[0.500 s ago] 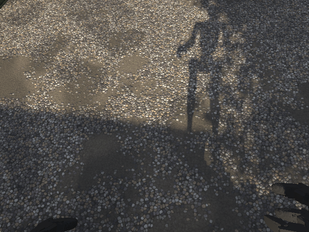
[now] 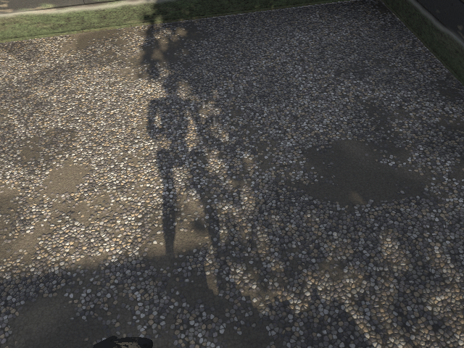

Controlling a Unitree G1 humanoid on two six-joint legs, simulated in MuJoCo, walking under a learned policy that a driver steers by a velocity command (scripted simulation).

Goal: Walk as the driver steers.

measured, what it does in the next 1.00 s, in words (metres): steps on the spot, turning left: left foot, then right foot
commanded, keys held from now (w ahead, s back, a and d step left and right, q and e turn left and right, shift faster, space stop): q+shift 0.54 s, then w+q+shift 0.08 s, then w+e+shift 0.38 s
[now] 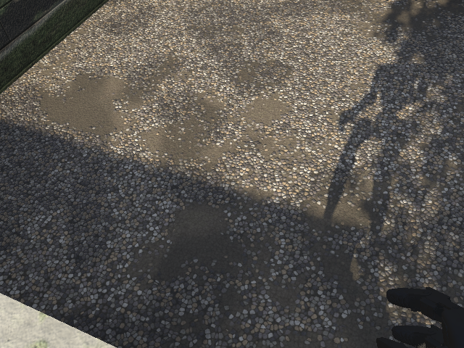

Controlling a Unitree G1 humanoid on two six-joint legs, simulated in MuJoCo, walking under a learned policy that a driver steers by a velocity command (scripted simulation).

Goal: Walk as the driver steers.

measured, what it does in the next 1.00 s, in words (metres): steps on the spot: left foot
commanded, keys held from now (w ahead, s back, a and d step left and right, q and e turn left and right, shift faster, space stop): w+e+shift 0.48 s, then w+q+shift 0.52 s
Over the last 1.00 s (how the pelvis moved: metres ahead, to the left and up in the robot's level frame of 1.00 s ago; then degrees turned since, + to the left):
0.02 -0.02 0.01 26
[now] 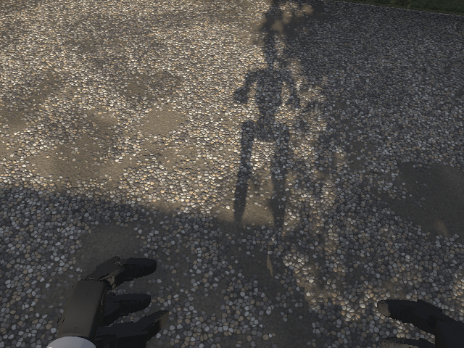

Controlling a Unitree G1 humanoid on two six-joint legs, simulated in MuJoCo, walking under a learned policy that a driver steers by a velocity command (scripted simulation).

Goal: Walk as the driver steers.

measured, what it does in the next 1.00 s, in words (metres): stands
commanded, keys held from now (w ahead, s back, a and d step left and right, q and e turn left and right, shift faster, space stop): w+q+shift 0.26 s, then w+shift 0.06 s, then w+e+shift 0.68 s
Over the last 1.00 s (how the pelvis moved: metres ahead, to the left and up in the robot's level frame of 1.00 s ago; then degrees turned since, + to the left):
0.01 0.08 -0.01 -11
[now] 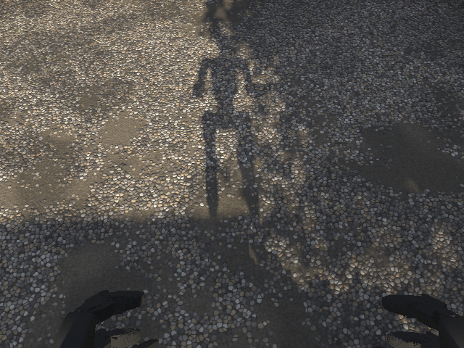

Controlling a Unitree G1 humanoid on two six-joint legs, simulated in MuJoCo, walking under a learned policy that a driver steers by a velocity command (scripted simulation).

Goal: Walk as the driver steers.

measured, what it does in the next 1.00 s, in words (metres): stands, turning left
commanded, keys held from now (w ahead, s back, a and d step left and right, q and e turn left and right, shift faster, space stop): w+e+shift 0.10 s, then w+shift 0.08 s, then w+q+shift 0.74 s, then w+shift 0.06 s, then w+e+shift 0.02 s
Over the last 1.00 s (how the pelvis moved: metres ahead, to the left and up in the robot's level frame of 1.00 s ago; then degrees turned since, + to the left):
0.01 0.00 0.00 -8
